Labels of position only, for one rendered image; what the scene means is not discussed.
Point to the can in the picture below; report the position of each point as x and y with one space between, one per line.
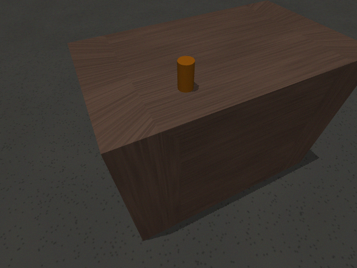
185 73

